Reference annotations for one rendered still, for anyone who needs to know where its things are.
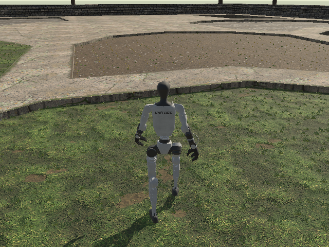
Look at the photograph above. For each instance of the humanoid robot head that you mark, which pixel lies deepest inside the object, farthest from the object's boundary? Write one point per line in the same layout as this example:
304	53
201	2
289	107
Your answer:
163	90

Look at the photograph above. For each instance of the right robot thigh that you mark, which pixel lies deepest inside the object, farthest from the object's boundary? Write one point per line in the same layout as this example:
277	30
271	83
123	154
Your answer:
176	151

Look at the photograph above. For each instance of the robot left forearm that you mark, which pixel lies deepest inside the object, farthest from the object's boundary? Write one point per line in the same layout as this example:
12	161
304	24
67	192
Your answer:
138	132

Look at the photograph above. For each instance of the robot right hand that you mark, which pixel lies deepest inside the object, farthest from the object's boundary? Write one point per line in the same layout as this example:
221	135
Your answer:
196	153

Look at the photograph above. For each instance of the robot right forearm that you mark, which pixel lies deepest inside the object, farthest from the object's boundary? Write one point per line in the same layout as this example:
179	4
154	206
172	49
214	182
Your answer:
190	139

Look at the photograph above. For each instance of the left robot upper arm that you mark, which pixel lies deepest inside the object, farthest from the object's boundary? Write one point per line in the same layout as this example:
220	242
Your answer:
144	117

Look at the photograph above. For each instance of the right robot upper arm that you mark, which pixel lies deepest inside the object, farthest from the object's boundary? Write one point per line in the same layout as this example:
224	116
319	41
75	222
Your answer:
182	116

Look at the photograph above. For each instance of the robot left hand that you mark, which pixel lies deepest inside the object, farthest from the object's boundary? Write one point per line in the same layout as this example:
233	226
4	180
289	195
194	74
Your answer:
141	138

